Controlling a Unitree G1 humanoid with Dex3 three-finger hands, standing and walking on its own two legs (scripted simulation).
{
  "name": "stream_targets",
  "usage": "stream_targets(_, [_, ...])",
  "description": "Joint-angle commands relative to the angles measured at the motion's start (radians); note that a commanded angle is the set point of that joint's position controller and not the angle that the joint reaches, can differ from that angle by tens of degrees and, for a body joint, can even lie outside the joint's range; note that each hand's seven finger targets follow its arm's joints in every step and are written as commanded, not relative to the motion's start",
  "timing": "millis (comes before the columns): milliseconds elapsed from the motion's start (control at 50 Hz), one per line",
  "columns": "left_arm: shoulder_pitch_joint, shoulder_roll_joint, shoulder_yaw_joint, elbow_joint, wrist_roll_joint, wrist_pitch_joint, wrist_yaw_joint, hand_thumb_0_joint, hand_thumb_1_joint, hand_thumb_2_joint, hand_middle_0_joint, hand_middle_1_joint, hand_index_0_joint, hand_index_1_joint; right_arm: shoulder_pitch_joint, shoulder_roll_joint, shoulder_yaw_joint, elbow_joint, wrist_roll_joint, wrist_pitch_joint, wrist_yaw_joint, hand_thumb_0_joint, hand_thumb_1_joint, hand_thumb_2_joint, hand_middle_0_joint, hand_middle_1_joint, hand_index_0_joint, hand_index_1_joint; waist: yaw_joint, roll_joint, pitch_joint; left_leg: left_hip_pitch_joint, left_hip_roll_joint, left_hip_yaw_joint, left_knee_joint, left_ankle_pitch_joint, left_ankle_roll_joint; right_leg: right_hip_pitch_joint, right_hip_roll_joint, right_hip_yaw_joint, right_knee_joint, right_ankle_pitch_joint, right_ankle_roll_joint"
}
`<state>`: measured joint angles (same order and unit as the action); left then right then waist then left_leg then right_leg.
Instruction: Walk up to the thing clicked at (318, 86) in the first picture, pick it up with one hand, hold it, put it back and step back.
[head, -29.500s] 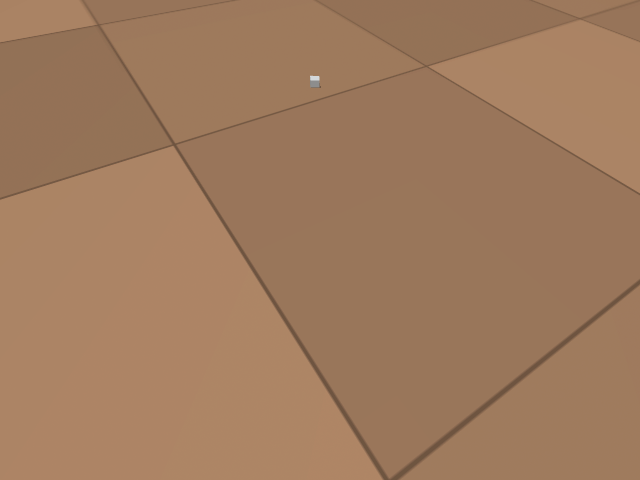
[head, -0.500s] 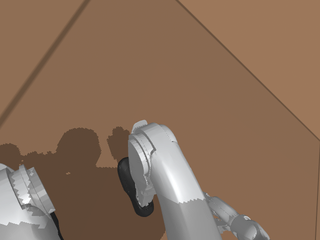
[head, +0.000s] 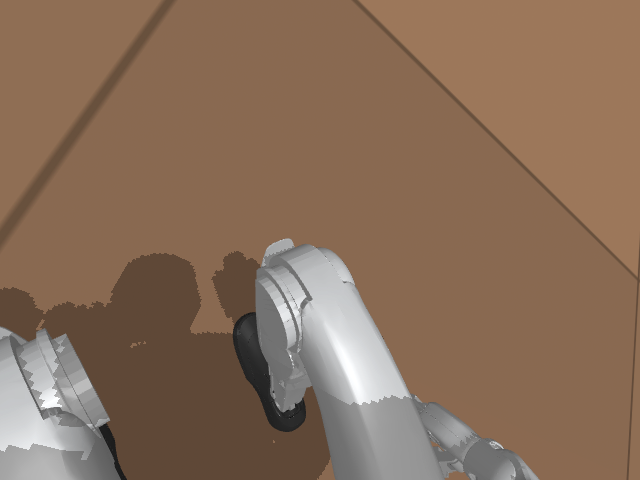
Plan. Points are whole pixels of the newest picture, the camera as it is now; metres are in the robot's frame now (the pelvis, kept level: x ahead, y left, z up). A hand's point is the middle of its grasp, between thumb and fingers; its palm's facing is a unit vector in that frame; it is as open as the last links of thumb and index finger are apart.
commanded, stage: withdraw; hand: left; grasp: from above
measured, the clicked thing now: out of the picture +0.44 +0.37 -0.28
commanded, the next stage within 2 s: home in 0.82 s
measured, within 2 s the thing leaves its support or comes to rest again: neither
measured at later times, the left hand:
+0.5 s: hand out of the picture +0.39 +0.40 -0.08, palm faces -0.49 -0.15 -0.86, open 13.3 cm
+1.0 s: hand out of the picture +0.41 +0.39 -0.12, palm faces -0.42 -0.10 -0.90, open 12.9 cm
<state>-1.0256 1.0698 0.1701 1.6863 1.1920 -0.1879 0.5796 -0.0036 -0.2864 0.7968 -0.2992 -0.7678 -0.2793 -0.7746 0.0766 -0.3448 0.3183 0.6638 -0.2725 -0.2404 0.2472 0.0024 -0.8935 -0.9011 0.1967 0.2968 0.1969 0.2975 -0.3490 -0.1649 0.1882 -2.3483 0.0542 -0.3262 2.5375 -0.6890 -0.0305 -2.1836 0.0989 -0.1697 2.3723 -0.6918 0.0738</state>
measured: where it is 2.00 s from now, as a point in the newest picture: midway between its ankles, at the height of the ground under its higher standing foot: (199, 435)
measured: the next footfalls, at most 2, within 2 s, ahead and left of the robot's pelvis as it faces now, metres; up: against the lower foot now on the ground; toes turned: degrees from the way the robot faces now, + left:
none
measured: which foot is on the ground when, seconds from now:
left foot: down 0.00-1.00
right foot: down 0.00-1.00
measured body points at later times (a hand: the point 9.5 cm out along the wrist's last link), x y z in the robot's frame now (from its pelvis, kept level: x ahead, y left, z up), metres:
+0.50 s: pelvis -0.01 -0.01 +0.04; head +0.21 +0.10 +0.42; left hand +0.42 +0.40 -0.04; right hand +0.15 -0.25 -0.06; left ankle +0.07 +0.14 -0.27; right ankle +0.11 -0.12 -0.27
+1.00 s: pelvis -0.01 -0.01 +0.03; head +0.22 +0.10 +0.40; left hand +0.43 +0.39 -0.07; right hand +0.08 -0.25 -0.08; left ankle +0.07 +0.14 -0.27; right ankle +0.11 -0.12 -0.27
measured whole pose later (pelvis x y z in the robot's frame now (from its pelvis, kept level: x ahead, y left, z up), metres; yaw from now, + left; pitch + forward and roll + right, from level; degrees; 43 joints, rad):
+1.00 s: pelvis -0.01 -0.01 +0.03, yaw +6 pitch +33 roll -10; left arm -0.93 0.84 0.09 1.33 1.21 -0.18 0.28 0.00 -0.27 0.83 -0.25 -0.80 -0.25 -0.78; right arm 0.16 -0.26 0.13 0.68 -0.14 0.00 0.14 0.00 -0.90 -0.90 0.20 0.30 0.20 0.30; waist -0.23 0.00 -0.03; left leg -2.36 0.04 -0.19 2.38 -0.61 -0.01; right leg -2.22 0.04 -0.08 2.31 -0.67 0.06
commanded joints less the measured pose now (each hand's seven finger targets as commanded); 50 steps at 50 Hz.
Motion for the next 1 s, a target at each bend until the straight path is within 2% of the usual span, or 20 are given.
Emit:
stream_targets(0, [-0.226,0.303,0.042,-0.291,-0.006,0.003,0.032,0.0,-0.333,0.817,-0.24,-0.805,-0.245,-0.799,0.145,-0.32,-0.116,0.007,0.019,-0.006,-0.009,0.0,-0.901,-0.901,0.2,0.3,0.2,0.3,0.022,0.681,-0.77,0.606,0.033,0.157,-0.255,0.27,0.015,0.339,0.024,-0.12,-0.186,0.323,-0.089])
stream_targets(100, [-0.076,0.247,0.059,-0.528,-0.016,0.028,-0.063,0.0,-0.371,0.851,-0.215,-0.823,-0.211,-0.826,0.129,-0.288,-0.192,0.002,0.054,0.038,-0.003,0.0,-0.901,-0.903,0.2,0.3,0.2,0.3,0.127,0.795,-0.948,0.688,0.021,0.188,-0.298,0.323,0.006,0.332,0.014,-0.088,-0.189,0.331,-0.104])
stream_targets(160, [-0.049,0.186,0.04,-0.609,-0.026,0.06,-0.151,0.0,-0.38,0.866,-0.201,-0.839,-0.197,-0.843,0.146,-0.264,-0.242,0.001,0.09,0.081,0.004,0.0,-0.899,-0.902,0.2,0.3,0.2,0.3,0.154,0.758,-0.936,0.642,0.01,0.208,-0.32,0.294,0.014,0.278,0.01,-0.06,-0.212,0.299,-0.106])
stream_targets(200, [-0.049,0.124,0.007,-0.572,-0.027,0.083,-0.213,0.0,-0.366,0.861,-0.206,-0.833,-0.202,-0.837,0.161,-0.259,-0.265,-0.009,0.111,0.109,0.004,0.0,-0.899,-0.901,0.2,0.3,0.2,0.3,0.129,0.643,-0.861,0.563,0.007,0.213,-0.333,0.23,0.031,0.262,0.008,-0.046,-0.244,0.266,-0.102])
stream_targets(220, [-0.085,0.026,-0.068,-0.569,-0.039,0.089,-0.25,0.0,-0.357,0.857,-0.214,-0.83,-0.209,-0.835,0.183,-0.233,-0.265,0.002,0.124,0.125,-0.001,0.0,-0.899,-0.902,0.2,0.3,0.2,0.3,0.103,0.564,-0.812,0.515,0.005,0.214,-0.34,0.188,0.043,0.258,0.011,-0.041,-0.273,0.245,-0.1])
stream_targets(240, [-0.113,-0.011,-0.094,-0.569,-0.054,0.091,-0.279,0.0,-0.354,0.859,-0.208,-0.844,-0.208,-0.844,0.203,-0.228,-0.273,-0.005,0.131,0.138,-0.008,0.0,-0.897,-0.901,0.2,0.3,0.2,0.3,0.076,0.499,-0.778,0.481,0.003,0.213,-0.345,0.152,0.055,0.279,0.014,-0.032,-0.307,0.22,-0.096])
stream_targets(320, [-0.118,-0.082,-0.153,-0.558,-0.114,0.081,-0.397,0.0,-0.368,0.883,-0.184,-0.877,-0.186,-0.875,0.226,-0.231,-0.302,-0.019,0.154,0.17,-0.04,0.0,-0.894,-0.9,0.2,0.3,0.2,0.3,0.071,0.356,-0.702,0.456,-0.009,0.194,-0.412,0.044,0.061,0.272,0.001,-0.022,-0.358,0.098,-0.102])
stream_targets(380, [-0.159,-0.072,-0.173,-0.598,-0.119,0.055,-0.461,0.0,-0.356,0.881,-0.181,-0.885,-0.188,-0.878,0.233,-0.221,-0.305,-0.025,0.165,0.192,-0.078,0.0,-0.892,-0.898,0.2,0.3,0.2,0.3,0.071,0.315,-0.719,0.474,-0.016,0.203,-0.413,0.067,0.062,0.306,-0.007,-0.009,-0.374,0.116,-0.101])
stream_targets(420, [-0.167,-0.029,-0.154,-0.571,-0.111,0.029,-0.48,0.0,-0.367,0.891,-0.185,-0.884,-0.185,-0.883,0.23,-0.215,-0.299,-0.032,0.168,0.206,-0.103,0.0,-0.894,-0.9,0.2,0.3,0.2,0.3,0.079,0.283,-0.701,0.45,-0.018,0.21,-0.401,0.07,0.066,0.319,-0.01,0.006,-0.382,0.102,-0.104])
stream_targets(480, [-0.209,0.038,-0.112,-0.582,-0.085,-0.033,-0.472,0.0,-0.35,0.879,-0.201,-0.872,-0.201,-0.872,0.227,-0.208,-0.272,-0.036,0.163,0.219,-0.125,0.0,-0.894,-0.9,0.2,0.3,0.2,0.3,0.095,0.295,-0.73,0.438,-0.022,0.227,-0.37,0.11,0.067,0.331,-0.016,0.009,-0.372,0.14,-0.099])
stream_targets(500, [-0.196,0.068,-0.079,-0.566,-0.072,-0.053,-0.455,0.0,-0.354,0.88,-0.195,-0.872,-0.196,-0.871,0.216,-0.203,-0.265,-0.035,0.162,0.224,-0.13,0.0,-0.893,-0.899,0.2,0.3,0.2,0.3,0.123,0.329,-0.749,0.464,-0.024,0.231,-0.373,0.127,0.06,0.325,-0.02,0.011,-0.355,0.151,-0.102])
stream_targets(540, [-0.189,0.07,-0.068,-0.531,-0.041,-0.091,-0.419,0.0,-0.351,0.874,-0.212,-0.859,-0.209,-0.862,0.208,-0.197,-0.249,-0.035,0.153,0.234,-0.137,0.0,-0.896,-0.9,0.2,0.3,0.2,0.3,0.115,0.374,-0.761,0.501,-0.02,0.227,-0.366,0.154,0.053,0.304,-0.019,0.0,-0.329,0.179,-0.1])
stream_targets(580, [-0.206,0.09,-0.053,-0.522,-0.002,-0.115,-0.374,0.0,-0.345,0.866,-0.209,-0.859,-0.212,-0.857,0.191,-0.196,-0.237,-0.033,0.144,0.246,-0.141,0.0,-0.893,-0.899,0.2,0.3,0.2,0.3,0.128,0.47,-0.788,0.546,-0.019,0.229,-0.379,0.169,0.043,0.278,-0.021,-0.008,-0.293,0.192,-0.104])
stream_targets(680, [-0.326,0.154,-0.011,-0.589,0.074,-0.124,-0.271,0.0,-0.36,0.86,-0.215,-0.856,-0.22,-0.852,0.2,-0.227,-0.25,-0.029,0.129,0.257,-0.139,0.0,-0.898,-0.899,0.2,0.3,0.2,0.3,0.116,0.653,-0.904,0.687,-0.014,0.214,-0.401,0.186,0.025,0.199,-0.024,-0.044,-0.24,0.205,-0.112])
stream_targets(780, [-0.242,0.135,0.03,-0.597,0.049,-0.062,-0.214,0.0,-0.324,0.82,-0.224,-0.818,-0.238,-0.804,0.223,-0.226,-0.282,-0.033,0.127,0.241,-0.136,0.0,-0.896,-0.896,0.2,0.3,0.2,0.3,0.141,0.644,-0.957,0.689,-0.02,0.233,-0.41,0.167,0.029,0.21,-0.038,-0.035,-0.263,0.198,-0.107])
stream_targets(840, [-0.186,0.036,-0.032,-0.501,0.035,-0.011,-0.222,0.0,-0.298,0.802,-0.233,-0.808,-0.253,-0.788,0.242,-0.21,-0.286,-0.012,0.132,0.233,-0.135,0.0,-0.894,-0.894,0.2,0.3,0.2,0.3,0.112,0.577,-0.88,0.619,-0.022,0.23,-0.422,0.121,0.038,0.181,-0.036,-0.036,-0.283,0.175,-0.104])
stream_targets(860, [-0.189,0.03,-0.049,-0.488,0.026,0.0,-0.23,0.0,-0.292,0.798,-0.232,-0.81,-0.254,-0.787,0.248,-0.209,-0.288,-0.004,0.135,0.231,-0.134,0.0,-0.894,-0.893,0.2,0.3,0.2,0.3,0.108,0.544,-0.859,0.581,-0.023,0.237,-0.413,0.104,0.044,0.181,-0.033,-0.029,-0.299,0.16,-0.105])
stream_targets(900, [-0.191,0.055,-0.044,-0.499,0.018,0.017,-0.246,0.0,-0.274,0.784,-0.238,-0.805,-0.266,-0.777,0.257,-0.206,-0.288,-0.003,0.141,0.229,-0.134,0.0,-0.892,-0.891,0.2,0.3,0.2,0.3,0.114,0.509,-0.872,0.557,-0.028,0.245,-0.403,0.118,0.051,0.209,-0.032,-0.017,-0.307,0.17,-0.104])
stream_targets(940, [-0.211,0.058,-0.041,-0.528,-0.003,0.024,-0.264,0.0,-0.114,0.903,-0.217,-0.645,-0.197,-0.656,0.267,-0.205,-0.29,-0.002,0.144,0.224,-0.133,0.0,-0.891,-0.896,0.2,0.3,0.2,0.3,0.11,0.477,-0.875,0.554,-0.03,0.246,-0.399,0.132,0.056,0.229,-0.034,-0.012,-0.318,0.178,-0.101])
stream_targets(980, [-0.198,0.049,-0.026,-0.553,-0.039,0.024,-0.278,0.0,0.027,0.88,-0.21,-0.575,-0.193,-0.59,0.269,-0.199,-0.292,-0.002,0.149,0.218,-0.134,0.0,-0.892,-0.896,0.2,0.3,0.2,0.3,0.121,0.463,-0.89,0.556,-0.031,0.25,-0.402,0.143,0.056,0.257,-0.036,-0.006,-0.328,0.182,-0.1])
